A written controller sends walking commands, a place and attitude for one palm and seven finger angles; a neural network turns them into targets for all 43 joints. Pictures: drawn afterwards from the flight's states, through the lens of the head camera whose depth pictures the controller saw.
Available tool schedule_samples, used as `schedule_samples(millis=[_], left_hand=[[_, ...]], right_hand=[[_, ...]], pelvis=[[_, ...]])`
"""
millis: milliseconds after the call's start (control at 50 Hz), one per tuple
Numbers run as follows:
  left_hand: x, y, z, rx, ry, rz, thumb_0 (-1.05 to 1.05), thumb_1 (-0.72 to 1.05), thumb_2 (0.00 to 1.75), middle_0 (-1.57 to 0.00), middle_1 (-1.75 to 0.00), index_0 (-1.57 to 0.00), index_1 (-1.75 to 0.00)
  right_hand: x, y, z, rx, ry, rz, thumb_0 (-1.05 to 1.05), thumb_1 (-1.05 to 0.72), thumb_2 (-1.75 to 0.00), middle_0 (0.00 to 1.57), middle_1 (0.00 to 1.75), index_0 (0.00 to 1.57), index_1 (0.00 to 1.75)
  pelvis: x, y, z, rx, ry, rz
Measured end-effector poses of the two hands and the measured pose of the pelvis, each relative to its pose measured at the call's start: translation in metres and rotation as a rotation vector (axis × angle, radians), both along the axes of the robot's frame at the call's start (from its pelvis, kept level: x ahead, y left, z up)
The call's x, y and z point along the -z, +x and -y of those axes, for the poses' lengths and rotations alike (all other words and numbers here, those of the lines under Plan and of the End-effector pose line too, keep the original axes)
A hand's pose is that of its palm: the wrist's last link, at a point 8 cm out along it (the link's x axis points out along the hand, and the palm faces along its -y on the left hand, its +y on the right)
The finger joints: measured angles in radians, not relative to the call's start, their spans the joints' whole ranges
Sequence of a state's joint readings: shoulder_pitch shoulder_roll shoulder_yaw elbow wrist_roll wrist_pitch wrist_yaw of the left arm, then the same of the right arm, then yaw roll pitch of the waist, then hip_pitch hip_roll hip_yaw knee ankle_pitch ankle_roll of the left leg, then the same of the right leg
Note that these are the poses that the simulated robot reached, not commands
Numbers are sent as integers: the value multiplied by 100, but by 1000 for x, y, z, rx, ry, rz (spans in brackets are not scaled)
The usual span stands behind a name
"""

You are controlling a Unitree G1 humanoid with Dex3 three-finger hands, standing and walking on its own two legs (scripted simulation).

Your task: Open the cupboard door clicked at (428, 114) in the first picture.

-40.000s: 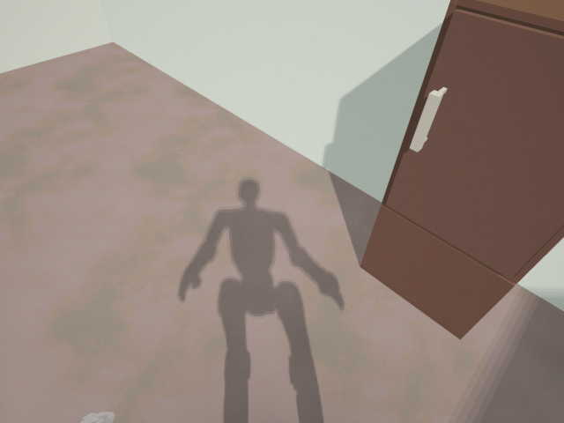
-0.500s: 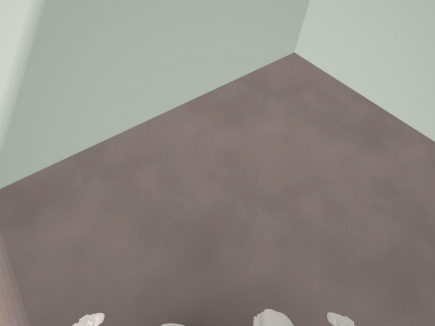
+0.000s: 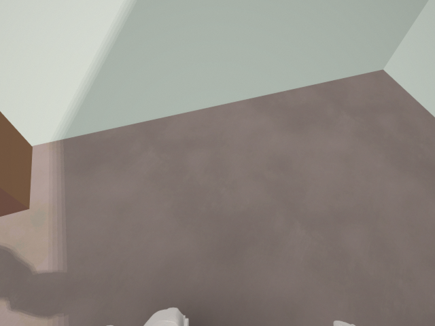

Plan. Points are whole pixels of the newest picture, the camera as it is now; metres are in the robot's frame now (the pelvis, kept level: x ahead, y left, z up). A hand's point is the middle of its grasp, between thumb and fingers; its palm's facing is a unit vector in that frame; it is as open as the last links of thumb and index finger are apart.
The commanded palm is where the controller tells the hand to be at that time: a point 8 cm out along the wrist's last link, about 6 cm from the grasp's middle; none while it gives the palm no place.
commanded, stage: turn to face it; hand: left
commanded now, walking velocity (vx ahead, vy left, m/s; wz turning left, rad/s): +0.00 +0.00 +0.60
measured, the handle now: out of the picture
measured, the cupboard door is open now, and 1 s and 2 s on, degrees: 44 44 44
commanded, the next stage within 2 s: take the last steps up to it in 1.72 s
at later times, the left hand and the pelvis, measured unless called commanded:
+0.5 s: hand out of the picture +0.09 +0.21 -0.15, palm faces +0.25 -0.93 -0.28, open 7.4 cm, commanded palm none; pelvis +0.02 -0.02 +0.00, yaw +16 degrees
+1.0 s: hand out of the picture -0.09 +0.18 -0.19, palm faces +0.59 -0.77 -0.25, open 7.3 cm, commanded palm none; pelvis +0.02 -0.01 -0.01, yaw +35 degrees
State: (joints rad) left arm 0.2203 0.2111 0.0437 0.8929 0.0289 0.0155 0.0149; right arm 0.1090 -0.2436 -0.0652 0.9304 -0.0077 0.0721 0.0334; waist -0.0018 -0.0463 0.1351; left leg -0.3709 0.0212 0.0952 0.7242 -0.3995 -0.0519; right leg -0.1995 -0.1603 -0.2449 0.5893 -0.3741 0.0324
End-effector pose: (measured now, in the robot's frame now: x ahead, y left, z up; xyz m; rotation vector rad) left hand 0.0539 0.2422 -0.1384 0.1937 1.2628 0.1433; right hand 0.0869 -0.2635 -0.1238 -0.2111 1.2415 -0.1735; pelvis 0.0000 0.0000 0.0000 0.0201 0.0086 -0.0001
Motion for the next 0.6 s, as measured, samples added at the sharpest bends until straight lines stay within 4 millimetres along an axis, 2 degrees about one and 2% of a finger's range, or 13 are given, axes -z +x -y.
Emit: schedule_samples(millis=[60,100,180,280,380,480,540,600], left_hand=[[17,-17,-23,-61,-4,-35,0,91,90,-20,-30,-21,-30],[19,-22,-34,-87,7,-58,0,91,90,-20,-30,-21,-30],[7,-16,-47,-125,15,-29,1,91,90,-20,-30,-20,-30],[-9,-3,-50,-154,23,47,1,91,90,-20,-30,-20,-30],[-18,8,-41,-182,40,91,0,91,90,-20,-30,-20,-30],[-23,14,-20,-212,65,129,0,91,90,-20,-30,-20,-30],[-25,7,-4,-238,91,141,0,90,90,-20,-30,-20,-30],[-31,-11,12,-282,90,113,0,90,90,-20,-30,-21,-30]], right_hand=[[-1,31,-14,-65,-29,70,0,-90,-90,20,30,20,30],[-6,41,-23,-97,-39,96,0,-90,-90,20,30,20,30],[-17,46,-35,-138,-52,94,0,-90,-90,20,30,20,30],[-19,45,-41,-173,-34,59,0,-90,-90,20,30,20,30],[-11,41,-36,-196,-7,14,0,-90,-90,20,30,20,30],[8,43,-18,-216,20,-39,0,-90,-90,20,30,20,30],[21,51,-5,-230,37,-59,0,-90,-90,20,30,20,30],[20,64,0,-270,41,-76,0,-90,-90,20,30,20,30]], pelvis=[[12,3,-12,-37,-9,-4],[10,2,-16,-50,-17,-2],[-1,3,-19,-93,-37,-7],[-9,6,-18,-140,-44,-14],[-9,11,-7,-196,-41,-21],[-3,16,15,-259,-27,-31],[2,19,28,-297,-18,-28],[-4,22,34,-347,-3,-18]])
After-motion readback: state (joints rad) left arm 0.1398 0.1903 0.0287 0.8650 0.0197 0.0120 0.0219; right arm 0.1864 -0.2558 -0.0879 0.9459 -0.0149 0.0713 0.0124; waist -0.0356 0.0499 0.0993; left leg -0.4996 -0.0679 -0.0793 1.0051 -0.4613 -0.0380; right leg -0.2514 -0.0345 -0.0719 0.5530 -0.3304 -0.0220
